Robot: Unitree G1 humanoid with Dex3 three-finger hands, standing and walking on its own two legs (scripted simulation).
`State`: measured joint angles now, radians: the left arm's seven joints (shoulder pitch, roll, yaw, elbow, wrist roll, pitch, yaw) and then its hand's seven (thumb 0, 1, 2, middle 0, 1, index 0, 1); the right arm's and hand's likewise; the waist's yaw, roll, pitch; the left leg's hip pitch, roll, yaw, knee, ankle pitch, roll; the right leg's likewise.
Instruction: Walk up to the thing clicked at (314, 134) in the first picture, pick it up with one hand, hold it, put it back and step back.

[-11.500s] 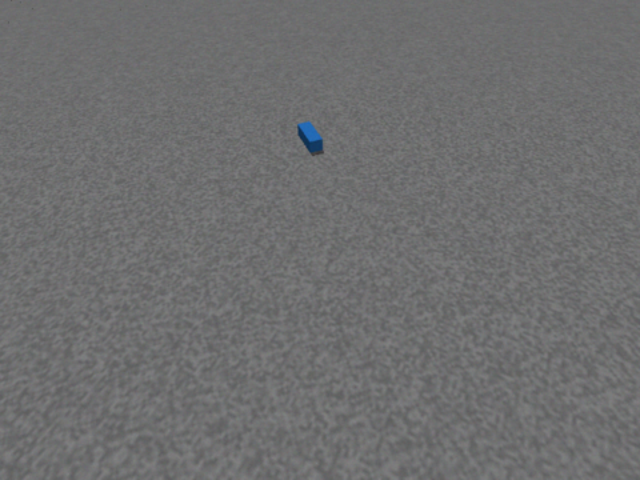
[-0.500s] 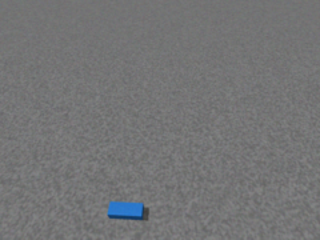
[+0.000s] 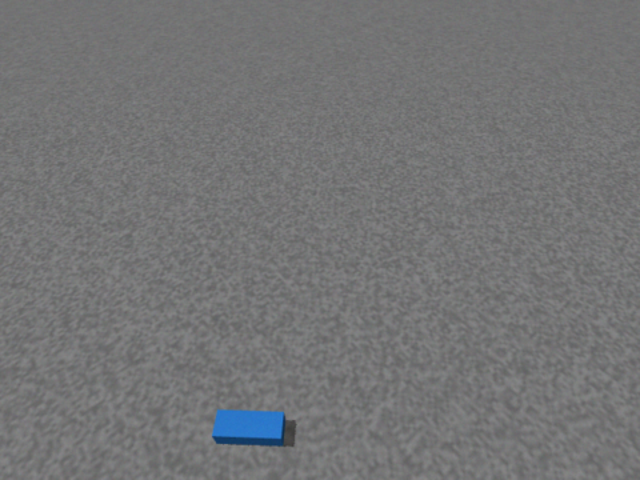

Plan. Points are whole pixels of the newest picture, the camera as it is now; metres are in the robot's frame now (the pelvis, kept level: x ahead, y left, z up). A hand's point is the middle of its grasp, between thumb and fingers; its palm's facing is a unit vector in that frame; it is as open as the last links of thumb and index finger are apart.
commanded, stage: walk up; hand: left
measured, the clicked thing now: (250, 427) +0.44 +0.24 -0.75
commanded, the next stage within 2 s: stand in 0.16 s
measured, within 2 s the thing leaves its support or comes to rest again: neither
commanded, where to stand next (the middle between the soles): +0.05 +0.01 m, yaw +0 degrees
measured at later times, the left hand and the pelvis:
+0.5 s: hand out of the picture +0.08 +0.25 -0.16, palm faces -0.03 -0.94 -0.34, open 7.4 cm; pelvis +0.01 +0.00 +0.00, yaw +0 degrees
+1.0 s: hand out of the picture +0.10 +0.25 -0.16, palm faces -0.04 -0.94 -0.34, open 7.4 cm; pelvis +0.02 -0.01 +0.00, yaw +0 degrees
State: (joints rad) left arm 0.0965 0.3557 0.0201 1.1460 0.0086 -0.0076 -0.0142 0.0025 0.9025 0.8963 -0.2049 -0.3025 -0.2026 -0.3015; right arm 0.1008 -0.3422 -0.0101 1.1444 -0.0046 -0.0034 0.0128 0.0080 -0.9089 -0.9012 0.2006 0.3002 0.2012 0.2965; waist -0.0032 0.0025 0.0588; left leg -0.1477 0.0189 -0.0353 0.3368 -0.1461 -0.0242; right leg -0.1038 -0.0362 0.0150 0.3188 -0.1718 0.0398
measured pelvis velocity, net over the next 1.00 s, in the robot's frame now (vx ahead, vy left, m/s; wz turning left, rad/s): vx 0.02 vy -0.01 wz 0.00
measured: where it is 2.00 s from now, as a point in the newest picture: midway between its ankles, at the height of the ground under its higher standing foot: outside the picture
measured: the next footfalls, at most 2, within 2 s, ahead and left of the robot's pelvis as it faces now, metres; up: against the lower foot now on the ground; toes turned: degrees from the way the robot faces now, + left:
none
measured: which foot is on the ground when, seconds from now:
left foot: down 0.00-1.00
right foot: down 0.00-1.00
